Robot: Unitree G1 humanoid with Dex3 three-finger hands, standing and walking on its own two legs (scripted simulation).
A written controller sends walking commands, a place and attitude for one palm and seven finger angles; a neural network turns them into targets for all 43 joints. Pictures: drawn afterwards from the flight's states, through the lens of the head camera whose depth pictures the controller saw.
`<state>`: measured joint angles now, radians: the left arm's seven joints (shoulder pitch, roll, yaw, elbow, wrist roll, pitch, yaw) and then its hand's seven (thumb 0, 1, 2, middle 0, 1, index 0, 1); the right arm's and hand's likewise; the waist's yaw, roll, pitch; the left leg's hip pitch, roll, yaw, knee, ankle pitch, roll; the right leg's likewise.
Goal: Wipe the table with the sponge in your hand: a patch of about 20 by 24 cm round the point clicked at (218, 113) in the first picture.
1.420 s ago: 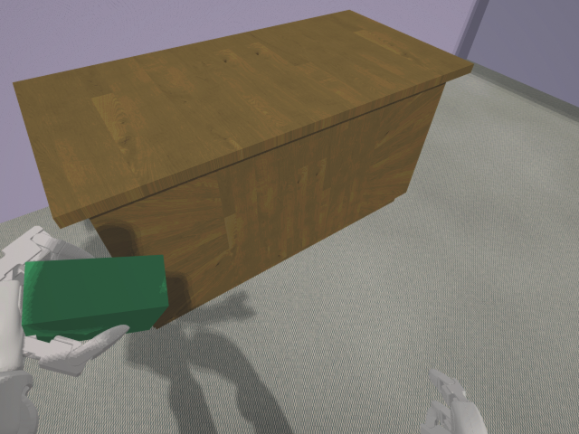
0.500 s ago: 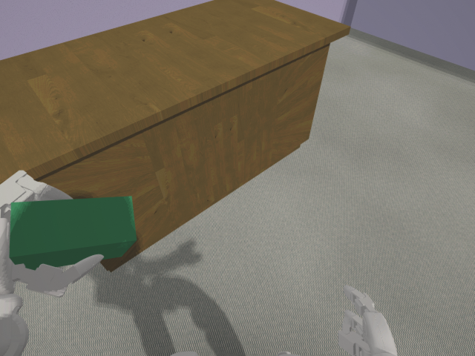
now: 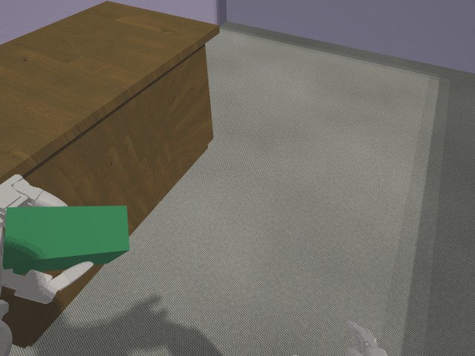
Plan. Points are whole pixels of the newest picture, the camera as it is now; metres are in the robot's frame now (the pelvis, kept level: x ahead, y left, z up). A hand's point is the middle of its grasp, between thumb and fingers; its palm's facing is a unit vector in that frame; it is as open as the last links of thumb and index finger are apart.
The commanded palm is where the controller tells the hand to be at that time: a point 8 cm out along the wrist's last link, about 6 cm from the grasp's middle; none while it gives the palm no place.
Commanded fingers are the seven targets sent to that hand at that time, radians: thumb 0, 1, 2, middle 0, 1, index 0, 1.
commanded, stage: walk to a spot facing it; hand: left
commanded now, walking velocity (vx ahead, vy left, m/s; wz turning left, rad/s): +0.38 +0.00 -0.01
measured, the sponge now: (84, 239) +0.23 +0.21 +0.15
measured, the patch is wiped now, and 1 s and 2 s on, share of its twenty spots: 0.00 0.00 0.00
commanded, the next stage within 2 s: turn to face it in 0.82 s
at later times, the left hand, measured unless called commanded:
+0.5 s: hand (106, 166) +0.34 +0.21 +0.17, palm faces +0.46 -0.81 -0.38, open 10.0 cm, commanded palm +0.27 +0.24 +0.19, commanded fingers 0.00 0.10 1.30 -1.20 -1.60 -1.20 -1.60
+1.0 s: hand (138, 140) +0.40 +0.18 +0.17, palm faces +0.52 -0.69 -0.50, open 10.0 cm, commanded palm +0.33 +0.22 +0.19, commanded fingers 0.00 0.10 1.30 -1.20 -1.60 -1.20 -1.60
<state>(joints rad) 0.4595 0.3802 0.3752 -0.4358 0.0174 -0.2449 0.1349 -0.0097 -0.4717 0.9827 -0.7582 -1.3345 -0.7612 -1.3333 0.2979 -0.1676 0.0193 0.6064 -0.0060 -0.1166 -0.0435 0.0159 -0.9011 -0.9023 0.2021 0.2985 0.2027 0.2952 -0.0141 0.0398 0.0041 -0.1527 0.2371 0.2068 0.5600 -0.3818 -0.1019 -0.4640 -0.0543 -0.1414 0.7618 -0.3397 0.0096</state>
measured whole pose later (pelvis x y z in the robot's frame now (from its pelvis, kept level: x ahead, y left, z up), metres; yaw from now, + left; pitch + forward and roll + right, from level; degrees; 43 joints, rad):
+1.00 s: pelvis +0.23 -0.09 +0.00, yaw +11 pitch +1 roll +4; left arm 0.55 0.37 0.37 -0.61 -0.02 -0.19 0.19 -0.01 -0.47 0.99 -0.76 -1.33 -0.76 -1.33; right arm 0.17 -0.26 -0.04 0.53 0.00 -0.04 -0.07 0.02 -0.90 -0.90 0.20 0.30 0.20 0.29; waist 0.01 -0.03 0.12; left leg -0.35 0.01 0.23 0.52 -0.13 0.01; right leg -0.23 -0.15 -0.26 0.74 -0.45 -0.01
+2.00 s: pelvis +0.22 -0.25 +0.00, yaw +39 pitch -2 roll +0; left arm 0.44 0.35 0.33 -0.46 -0.01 -0.19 0.15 -0.01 -0.48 0.99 -0.76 -1.34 -0.76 -1.34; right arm 0.26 -0.17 0.03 0.64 0.00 -0.10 -0.04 0.02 -0.90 -0.90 0.20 0.30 0.20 0.30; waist 0.03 0.05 0.01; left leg -0.35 0.04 -0.01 0.73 -0.40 0.00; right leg -0.27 -0.05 -0.14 0.61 -0.31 0.00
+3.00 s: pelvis +0.23 -0.12 +0.00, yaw +40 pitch +0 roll +1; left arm 0.50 0.38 0.37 -0.57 -0.01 -0.25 0.17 -0.01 -0.48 0.99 -0.75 -1.34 -0.76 -1.34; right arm 0.21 -0.26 -0.06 0.58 0.00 -0.09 -0.08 0.02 -0.90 -0.90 0.20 0.30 0.20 0.29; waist 0.00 -0.04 0.07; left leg -0.31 0.07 0.16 0.52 -0.16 0.00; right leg -0.25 -0.11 -0.10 0.67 -0.40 0.02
